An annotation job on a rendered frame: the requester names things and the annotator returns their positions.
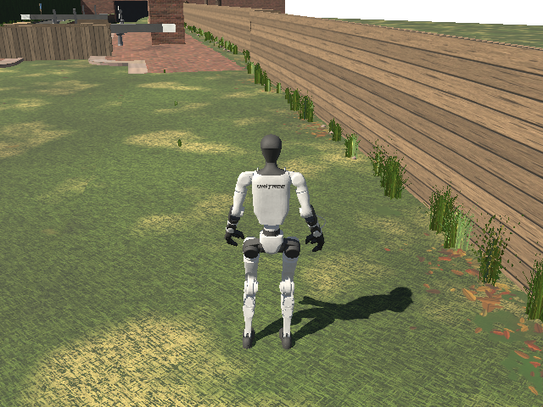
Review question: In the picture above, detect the right robot hand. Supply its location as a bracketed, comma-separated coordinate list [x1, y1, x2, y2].
[305, 234, 325, 252]

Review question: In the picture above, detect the left robot foot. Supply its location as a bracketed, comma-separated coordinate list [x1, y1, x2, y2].
[243, 327, 255, 349]

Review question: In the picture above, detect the robot head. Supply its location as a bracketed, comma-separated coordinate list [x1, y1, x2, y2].
[256, 134, 286, 176]

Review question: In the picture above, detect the left robot hand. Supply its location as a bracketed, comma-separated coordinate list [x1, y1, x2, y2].
[224, 230, 244, 247]

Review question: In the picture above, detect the robot left forearm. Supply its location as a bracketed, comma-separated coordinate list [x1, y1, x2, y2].
[226, 205, 240, 233]

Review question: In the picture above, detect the robot left upper arm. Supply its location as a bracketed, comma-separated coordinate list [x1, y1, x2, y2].
[231, 171, 254, 217]

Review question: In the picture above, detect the robot right forearm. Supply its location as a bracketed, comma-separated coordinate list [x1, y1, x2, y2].
[305, 205, 322, 237]

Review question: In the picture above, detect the robot right upper arm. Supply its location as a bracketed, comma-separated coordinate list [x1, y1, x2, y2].
[289, 171, 313, 218]

